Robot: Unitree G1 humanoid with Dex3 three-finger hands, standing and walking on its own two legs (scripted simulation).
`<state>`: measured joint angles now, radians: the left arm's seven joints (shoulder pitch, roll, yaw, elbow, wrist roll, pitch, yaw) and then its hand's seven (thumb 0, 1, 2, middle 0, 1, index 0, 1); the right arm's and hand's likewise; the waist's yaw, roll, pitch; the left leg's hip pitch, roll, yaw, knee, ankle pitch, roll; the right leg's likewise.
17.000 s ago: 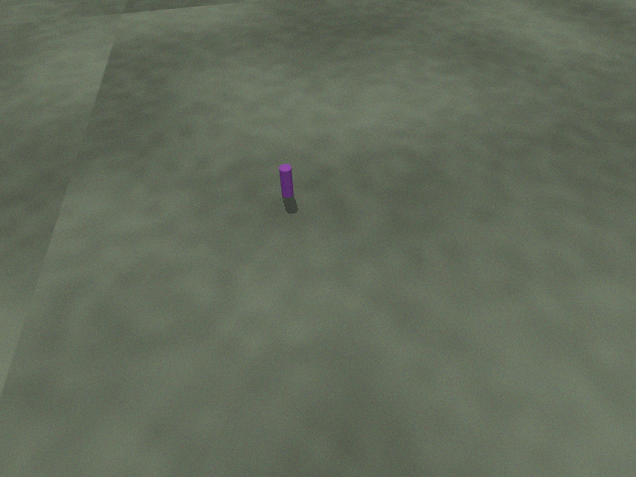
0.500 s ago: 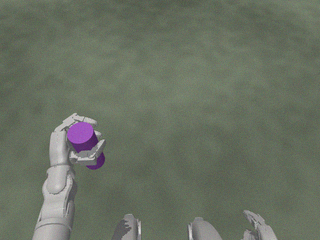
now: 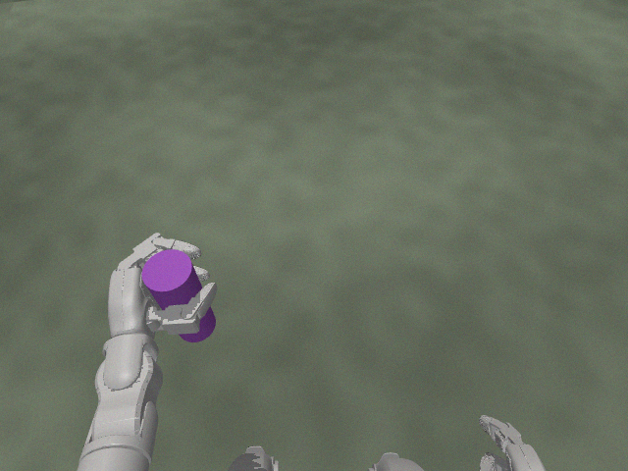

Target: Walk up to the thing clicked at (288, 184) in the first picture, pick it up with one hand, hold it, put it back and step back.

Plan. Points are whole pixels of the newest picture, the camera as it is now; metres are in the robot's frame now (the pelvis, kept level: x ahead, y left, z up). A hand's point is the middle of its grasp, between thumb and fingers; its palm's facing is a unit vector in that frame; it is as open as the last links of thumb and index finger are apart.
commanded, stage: lift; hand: left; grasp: from the side
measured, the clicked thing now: (183, 300) +0.34 +0.19 +0.00
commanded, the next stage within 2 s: hold in 0.02 s
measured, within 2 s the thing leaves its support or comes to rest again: neither
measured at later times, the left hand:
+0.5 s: hand (183, 280) +0.34 +0.17 +0.05, palm faces +0.16 -0.99 -0.02, open 7.6 cm
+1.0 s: hand (182, 280) +0.33 +0.17 +0.07, palm faces +0.16 -0.99 -0.02, open 7.6 cm
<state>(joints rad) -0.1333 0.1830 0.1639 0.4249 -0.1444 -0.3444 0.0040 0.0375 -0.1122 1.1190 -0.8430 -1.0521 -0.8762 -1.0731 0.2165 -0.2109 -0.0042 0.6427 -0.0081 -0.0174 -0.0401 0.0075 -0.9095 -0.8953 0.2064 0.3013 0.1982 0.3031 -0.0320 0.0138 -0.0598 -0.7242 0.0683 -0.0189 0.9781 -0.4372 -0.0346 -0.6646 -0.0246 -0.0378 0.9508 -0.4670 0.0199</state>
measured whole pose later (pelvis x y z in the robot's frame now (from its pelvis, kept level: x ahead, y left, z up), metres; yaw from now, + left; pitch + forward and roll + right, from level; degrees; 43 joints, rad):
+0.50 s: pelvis +0.01 +0.00 +0.01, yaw +0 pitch +8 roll -1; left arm -0.12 0.17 0.15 0.43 -0.14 -0.35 0.01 0.04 -0.11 1.12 -0.84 -1.05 -0.88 -1.07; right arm 0.22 -0.21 -0.01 0.66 -0.01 0.00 -0.03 0.01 -0.92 -0.90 0.21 0.30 0.20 0.30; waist -0.03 0.01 -0.04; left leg -0.61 0.07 -0.01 0.89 -0.41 -0.04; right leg -0.56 -0.02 -0.03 0.86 -0.44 0.02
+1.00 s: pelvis +0.01 +0.00 +0.02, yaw +0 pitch +6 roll -1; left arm -0.10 0.16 0.15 0.41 -0.15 -0.34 0.00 0.04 -0.11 1.12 -0.84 -1.05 -0.88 -1.07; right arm 0.21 -0.21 -0.01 0.66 0.00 -0.01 -0.03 0.01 -0.92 -0.90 0.21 0.30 0.20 0.30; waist -0.02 0.02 -0.02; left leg -0.54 0.06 -0.01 0.83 -0.39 -0.04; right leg -0.49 -0.03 -0.03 0.81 -0.42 0.02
